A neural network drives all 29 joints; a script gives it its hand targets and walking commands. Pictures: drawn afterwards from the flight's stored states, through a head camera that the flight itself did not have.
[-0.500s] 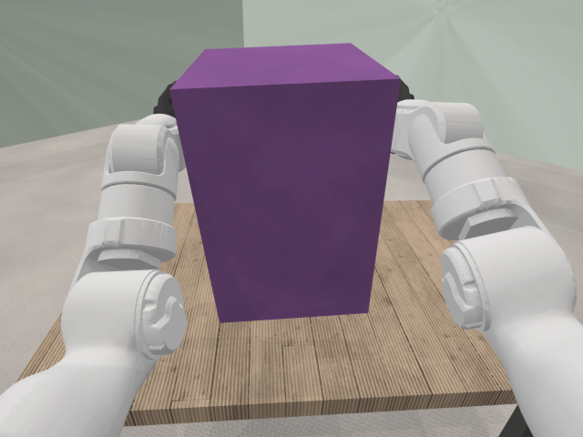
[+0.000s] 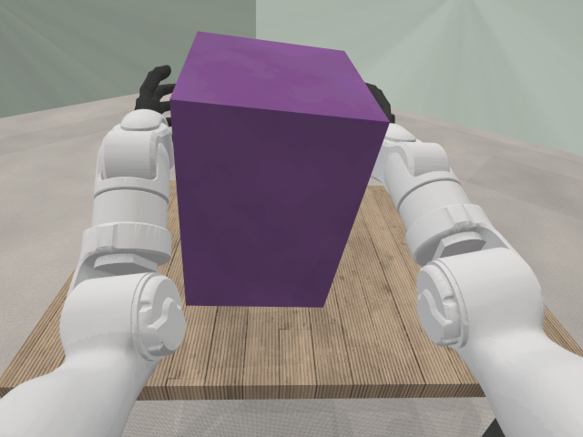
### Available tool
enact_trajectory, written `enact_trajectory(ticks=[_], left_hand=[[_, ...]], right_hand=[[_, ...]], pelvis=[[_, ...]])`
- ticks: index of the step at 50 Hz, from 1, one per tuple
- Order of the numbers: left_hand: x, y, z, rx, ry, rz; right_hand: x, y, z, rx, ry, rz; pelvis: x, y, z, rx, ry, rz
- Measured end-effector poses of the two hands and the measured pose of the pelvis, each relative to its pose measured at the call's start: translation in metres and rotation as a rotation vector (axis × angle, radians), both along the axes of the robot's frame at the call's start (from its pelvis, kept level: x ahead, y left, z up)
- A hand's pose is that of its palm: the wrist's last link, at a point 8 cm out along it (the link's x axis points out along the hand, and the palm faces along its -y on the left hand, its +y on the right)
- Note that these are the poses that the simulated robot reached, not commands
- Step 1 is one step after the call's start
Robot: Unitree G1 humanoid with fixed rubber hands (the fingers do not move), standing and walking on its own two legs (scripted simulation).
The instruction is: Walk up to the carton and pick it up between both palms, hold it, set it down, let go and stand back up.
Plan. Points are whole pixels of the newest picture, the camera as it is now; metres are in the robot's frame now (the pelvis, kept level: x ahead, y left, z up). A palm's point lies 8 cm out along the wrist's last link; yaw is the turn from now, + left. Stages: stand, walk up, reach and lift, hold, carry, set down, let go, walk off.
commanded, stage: set down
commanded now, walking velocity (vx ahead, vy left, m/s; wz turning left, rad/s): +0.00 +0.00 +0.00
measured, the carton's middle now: (264, 178) +0.38 +0.02 +0.25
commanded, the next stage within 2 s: none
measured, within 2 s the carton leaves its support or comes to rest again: neither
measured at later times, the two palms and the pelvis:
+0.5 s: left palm (175, 168) +0.39 +0.14 +0.26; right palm (382, 165) +0.40 -0.14 +0.26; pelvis +0.01 -0.01 +0.00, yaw +0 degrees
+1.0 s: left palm (173, 189) +0.38 +0.15 +0.23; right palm (375, 183) +0.40 -0.14 +0.24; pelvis +0.00 -0.01 +0.00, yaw +0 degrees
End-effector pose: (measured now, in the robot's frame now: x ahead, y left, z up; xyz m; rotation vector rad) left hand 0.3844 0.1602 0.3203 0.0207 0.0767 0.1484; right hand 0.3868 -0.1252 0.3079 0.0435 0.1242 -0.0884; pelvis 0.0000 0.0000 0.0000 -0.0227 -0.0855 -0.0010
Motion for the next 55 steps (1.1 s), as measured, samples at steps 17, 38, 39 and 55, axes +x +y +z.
enact_trajectory(ticks=[17, 38, 39, 55], left_hand=[[0.007, -0.016, -0.056, 0.018, 0.007, 0.017], [-0.004, -0.014, -0.070, 0.014, 0.035, 0.063], [-0.004, -0.013, -0.071, 0.014, 0.035, 0.065], [-0.004, -0.017, -0.094, 0.014, 0.076, 0.082]], right_hand=[[0.009, -0.015, -0.040, -0.020, -0.002, 0.000], [0.012, -0.012, -0.058, -0.017, 0.020, 0.048], [0.012, -0.012, -0.059, -0.017, 0.020, 0.048], [0.015, -0.015, -0.079, -0.017, 0.050, 0.060]], pelvis=[[0.008, -0.008, -0.001, -0.007, -0.004, 0.004], [0.013, -0.008, -0.002, 0.000, -0.029, 0.001], [0.013, -0.008, -0.002, 0.000, -0.029, 0.002], [0.001, -0.014, -0.002, 0.006, -0.003, -0.006]])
